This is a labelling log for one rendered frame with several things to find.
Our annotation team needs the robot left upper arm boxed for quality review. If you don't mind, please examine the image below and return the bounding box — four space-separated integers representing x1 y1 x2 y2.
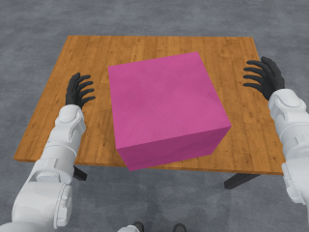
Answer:
0 181 72 232

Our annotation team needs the right robot forearm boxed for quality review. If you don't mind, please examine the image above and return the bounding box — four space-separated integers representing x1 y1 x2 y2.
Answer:
267 88 309 161

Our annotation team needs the robot right hand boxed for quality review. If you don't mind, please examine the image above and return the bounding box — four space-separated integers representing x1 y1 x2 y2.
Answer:
242 56 285 101

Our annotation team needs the left robot forearm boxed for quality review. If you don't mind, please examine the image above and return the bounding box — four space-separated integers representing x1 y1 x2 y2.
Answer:
12 104 86 221

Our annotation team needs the carton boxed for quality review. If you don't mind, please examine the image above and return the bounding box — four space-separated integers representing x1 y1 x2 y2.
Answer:
108 51 232 171

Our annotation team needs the table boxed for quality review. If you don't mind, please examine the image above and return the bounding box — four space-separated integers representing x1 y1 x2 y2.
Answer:
13 35 286 189

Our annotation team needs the robot left hand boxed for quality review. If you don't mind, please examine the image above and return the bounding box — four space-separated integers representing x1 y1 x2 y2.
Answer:
65 72 96 110

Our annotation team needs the robot right upper arm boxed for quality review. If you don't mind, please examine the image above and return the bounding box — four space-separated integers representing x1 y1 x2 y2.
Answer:
281 156 309 226

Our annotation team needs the robot left foot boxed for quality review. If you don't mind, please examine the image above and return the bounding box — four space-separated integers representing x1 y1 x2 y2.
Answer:
133 221 144 232

